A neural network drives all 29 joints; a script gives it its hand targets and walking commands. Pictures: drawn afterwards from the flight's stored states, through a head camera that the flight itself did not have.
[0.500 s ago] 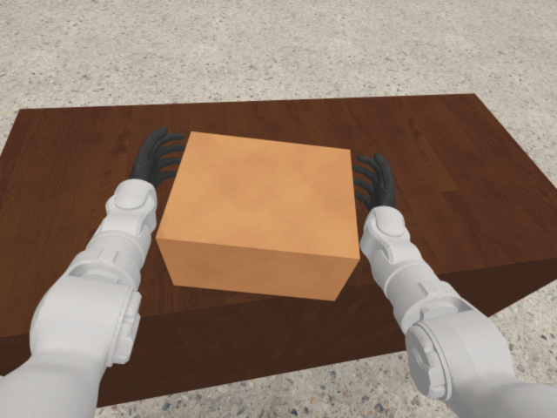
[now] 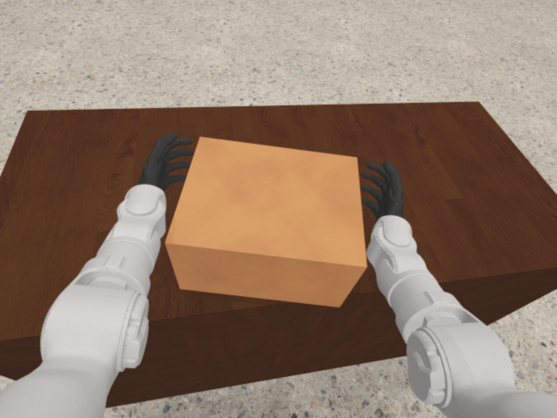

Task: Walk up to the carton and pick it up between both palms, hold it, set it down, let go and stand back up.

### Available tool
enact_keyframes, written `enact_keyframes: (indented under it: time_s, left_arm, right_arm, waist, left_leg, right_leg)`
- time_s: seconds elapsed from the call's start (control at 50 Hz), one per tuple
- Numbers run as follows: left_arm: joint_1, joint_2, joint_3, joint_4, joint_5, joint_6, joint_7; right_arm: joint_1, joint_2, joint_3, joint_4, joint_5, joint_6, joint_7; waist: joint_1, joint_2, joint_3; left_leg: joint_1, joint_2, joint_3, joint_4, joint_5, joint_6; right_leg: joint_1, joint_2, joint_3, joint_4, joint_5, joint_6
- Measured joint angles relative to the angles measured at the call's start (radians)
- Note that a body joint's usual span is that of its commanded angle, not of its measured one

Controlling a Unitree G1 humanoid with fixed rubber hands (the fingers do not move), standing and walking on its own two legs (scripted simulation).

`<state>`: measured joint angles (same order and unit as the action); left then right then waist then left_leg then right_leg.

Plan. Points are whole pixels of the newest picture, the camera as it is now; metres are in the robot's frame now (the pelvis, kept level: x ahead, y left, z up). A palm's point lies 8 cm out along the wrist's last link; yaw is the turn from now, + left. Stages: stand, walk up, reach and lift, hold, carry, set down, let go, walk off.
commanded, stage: reach and lift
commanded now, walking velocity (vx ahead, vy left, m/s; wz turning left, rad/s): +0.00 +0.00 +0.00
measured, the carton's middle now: (269, 222) +0.42 -0.02 +0.01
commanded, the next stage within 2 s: none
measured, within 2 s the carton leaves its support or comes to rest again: leaves its support in 1.24 s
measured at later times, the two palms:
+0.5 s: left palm (154, 183) +0.46 +0.15 +0.07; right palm (388, 214) +0.38 -0.20 +0.07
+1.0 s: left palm (154, 183) +0.46 +0.15 +0.07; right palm (387, 215) +0.38 -0.20 +0.06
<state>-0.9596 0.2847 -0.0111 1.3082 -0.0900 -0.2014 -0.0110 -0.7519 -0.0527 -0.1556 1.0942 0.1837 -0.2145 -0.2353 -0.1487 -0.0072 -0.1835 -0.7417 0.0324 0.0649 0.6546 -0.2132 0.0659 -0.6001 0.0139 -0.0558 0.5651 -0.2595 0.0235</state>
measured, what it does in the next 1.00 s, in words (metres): stands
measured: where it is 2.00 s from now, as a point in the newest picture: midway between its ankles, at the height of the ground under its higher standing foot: outside the picture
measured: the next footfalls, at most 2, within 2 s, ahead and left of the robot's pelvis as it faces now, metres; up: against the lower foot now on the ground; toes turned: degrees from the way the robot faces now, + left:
none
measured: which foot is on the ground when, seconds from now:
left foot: down 0.00-1.00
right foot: down 0.00-1.00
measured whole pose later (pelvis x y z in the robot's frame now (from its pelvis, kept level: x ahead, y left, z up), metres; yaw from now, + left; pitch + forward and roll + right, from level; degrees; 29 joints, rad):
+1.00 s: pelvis +0.03 -0.02 +0.03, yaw +0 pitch +9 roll -2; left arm -0.87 0.22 0.33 1.28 0.27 -0.30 -0.10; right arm -0.60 0.10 -0.50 1.01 -0.22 -0.43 -0.17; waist -0.08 -0.06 -0.04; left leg -0.41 0.02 0.09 0.40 -0.15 0.04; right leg -0.27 0.01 -0.03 0.30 -0.19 0.01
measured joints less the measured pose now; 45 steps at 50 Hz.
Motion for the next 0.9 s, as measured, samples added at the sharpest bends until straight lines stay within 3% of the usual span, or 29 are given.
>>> enact_keyframes:
  time_s: [0.14,0.3,0.4,0.64,0.9]
  left_arm:
    - [0.001,-0.006,0.074,0.012,0.081,-0.021,-0.017]
    - [-0.012,-0.022,0.215,0.088,0.230,-0.101,-0.041]
    - [0.012,-0.032,0.276,0.099,0.280,-0.146,-0.054]
    - [0.060,-0.050,0.327,0.046,0.319,-0.126,-0.073]
    - [0.092,-0.067,0.338,-0.010,0.353,-0.109,-0.084]
  right_arm:
    - [0.002,0.031,-0.085,0.010,-0.095,-0.045,0.021]
    - [0.038,0.103,-0.294,-0.027,-0.309,-0.104,0.076]
    - [0.074,0.138,-0.360,-0.062,-0.380,-0.132,0.093]
    - [0.113,0.157,-0.374,-0.089,-0.428,-0.151,0.092]
    - [0.150,0.155,-0.344,-0.084,-0.400,-0.208,0.075]
  waist:
    - [0.002,-0.007,0.021]
    - [0.011,-0.026,0.053]
    - [0.019,-0.032,0.079]
    - [0.040,-0.038,0.122]
    - [0.062,-0.042,0.132]
  left_leg:
    - [0.035,-0.001,-0.002,-0.027,0.009,-0.005]
    - [0.111,-0.005,-0.004,-0.084,0.026,-0.013]
    - [0.182,-0.009,0.000,-0.125,0.031,-0.017]
    - [0.290,-0.015,0.023,-0.204,0.044,-0.017]
    - [0.328,-0.011,0.027,-0.236,0.049,-0.023]
  right_leg:
    - [0.034,0.001,-0.002,-0.025,0.008,-0.004]
    - [0.112,0.001,-0.004,-0.085,0.024,-0.010]
    - [0.182,-0.001,0.001,-0.127,0.032,-0.010]
    - [0.279,-0.006,0.023,-0.203,0.051,-0.008]
    - [0.323,0.000,0.028,-0.251,0.066,-0.012]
